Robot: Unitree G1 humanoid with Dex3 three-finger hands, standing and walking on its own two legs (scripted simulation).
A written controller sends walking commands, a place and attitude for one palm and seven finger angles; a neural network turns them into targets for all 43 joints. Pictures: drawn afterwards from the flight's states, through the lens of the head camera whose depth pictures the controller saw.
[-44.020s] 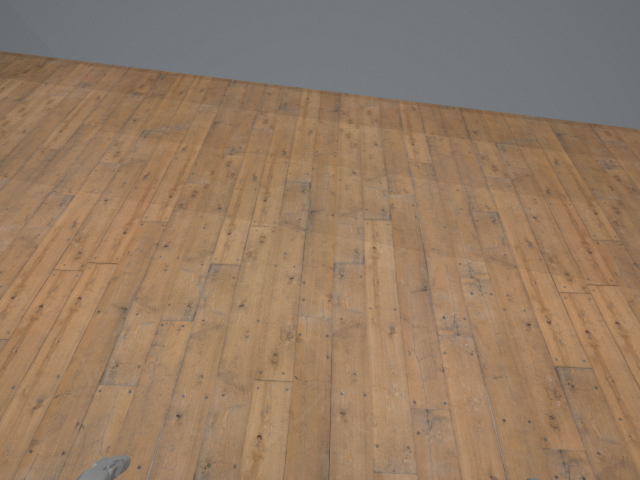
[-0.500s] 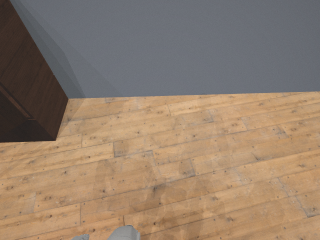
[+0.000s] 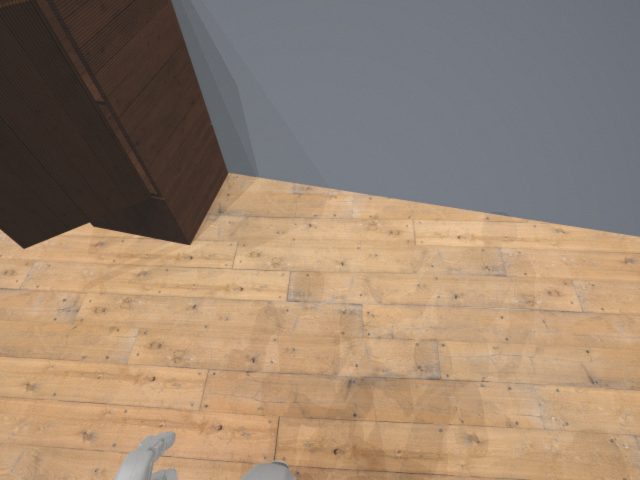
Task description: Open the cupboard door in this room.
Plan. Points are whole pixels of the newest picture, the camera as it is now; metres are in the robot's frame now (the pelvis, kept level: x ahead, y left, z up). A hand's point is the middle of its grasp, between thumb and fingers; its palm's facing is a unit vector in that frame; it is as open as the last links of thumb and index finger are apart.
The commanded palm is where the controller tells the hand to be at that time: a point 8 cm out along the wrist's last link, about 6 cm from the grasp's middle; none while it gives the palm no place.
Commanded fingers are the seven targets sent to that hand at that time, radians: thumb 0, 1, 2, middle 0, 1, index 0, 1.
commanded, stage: turn to face it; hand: left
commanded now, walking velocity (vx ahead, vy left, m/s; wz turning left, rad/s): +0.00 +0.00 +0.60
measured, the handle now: out of the picture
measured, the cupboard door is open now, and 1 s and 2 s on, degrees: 44 44 44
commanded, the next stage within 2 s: take the last steps up to it in 0.82 s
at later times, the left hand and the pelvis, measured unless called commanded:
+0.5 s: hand out of the picture -0.01 +0.24 -0.17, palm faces +0.36 -0.90 -0.26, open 7.4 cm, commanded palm none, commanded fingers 0.00 0.90 0.90 -0.20 -0.30 -0.20 -0.30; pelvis +0.01 +0.01 +0.00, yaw +19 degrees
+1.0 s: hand out of the picture +0.01 +0.15 -0.14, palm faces +0.49 -0.83 -0.25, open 7.2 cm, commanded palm none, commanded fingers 0.00 0.90 0.90 -0.20 -0.30 -0.20 -0.30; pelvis +0.05 -0.04 +0.02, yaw +28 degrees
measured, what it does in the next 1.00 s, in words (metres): steps on the spot, turning left: left foot, then right foot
